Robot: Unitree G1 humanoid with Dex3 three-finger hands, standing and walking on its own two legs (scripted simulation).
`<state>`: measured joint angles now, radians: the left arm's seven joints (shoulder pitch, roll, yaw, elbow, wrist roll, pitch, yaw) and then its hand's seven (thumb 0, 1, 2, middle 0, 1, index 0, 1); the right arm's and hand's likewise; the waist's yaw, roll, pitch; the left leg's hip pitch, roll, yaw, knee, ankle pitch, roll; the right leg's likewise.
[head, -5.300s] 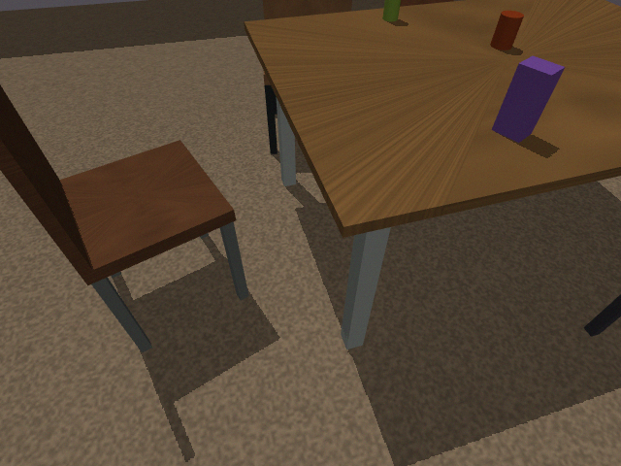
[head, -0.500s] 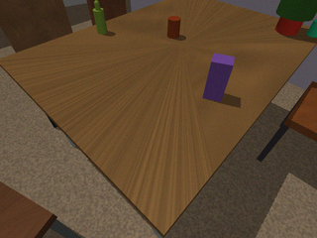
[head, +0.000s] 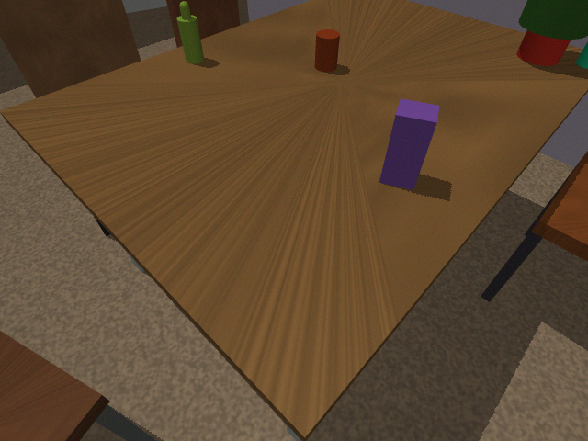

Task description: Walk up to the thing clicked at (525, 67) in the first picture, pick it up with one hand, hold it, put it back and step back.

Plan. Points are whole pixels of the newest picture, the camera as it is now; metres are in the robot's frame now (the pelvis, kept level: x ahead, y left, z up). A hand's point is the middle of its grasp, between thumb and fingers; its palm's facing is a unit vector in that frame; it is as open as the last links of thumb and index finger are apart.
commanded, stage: stand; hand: right
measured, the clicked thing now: (407, 146) +0.67 -0.21 +0.03
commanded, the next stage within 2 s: walk up in 0.92 s
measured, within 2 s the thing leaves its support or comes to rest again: neither
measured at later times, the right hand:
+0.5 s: hand out of the picture +0.07 -0.26 -0.16, palm faces +0.00 +0.94 -0.34, open 7.4 cm
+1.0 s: hand out of the picture +0.06 -0.27 -0.15, palm faces -0.02 +0.92 -0.39, open 7.4 cm
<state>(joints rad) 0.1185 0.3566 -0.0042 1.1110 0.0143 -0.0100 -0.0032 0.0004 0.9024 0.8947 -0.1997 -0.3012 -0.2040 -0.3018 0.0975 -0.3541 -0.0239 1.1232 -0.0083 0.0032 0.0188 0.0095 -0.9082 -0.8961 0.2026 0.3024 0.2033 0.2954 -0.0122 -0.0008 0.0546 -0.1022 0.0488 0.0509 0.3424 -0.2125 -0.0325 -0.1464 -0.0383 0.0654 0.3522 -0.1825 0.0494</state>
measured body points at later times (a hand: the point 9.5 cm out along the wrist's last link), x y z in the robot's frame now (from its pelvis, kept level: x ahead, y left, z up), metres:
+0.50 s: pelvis +0.00 +0.00 +0.00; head +0.01 +0.00 +0.45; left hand +0.08 +0.30 -0.13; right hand +0.07 -0.31 -0.13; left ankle -0.02 +0.14 -0.75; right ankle +0.01 -0.15 -0.75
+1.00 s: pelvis +0.00 -0.01 +0.00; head +0.02 +0.00 +0.44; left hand +0.09 +0.31 -0.13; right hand +0.06 -0.32 -0.13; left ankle -0.02 +0.14 -0.75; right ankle -0.01 -0.16 -0.72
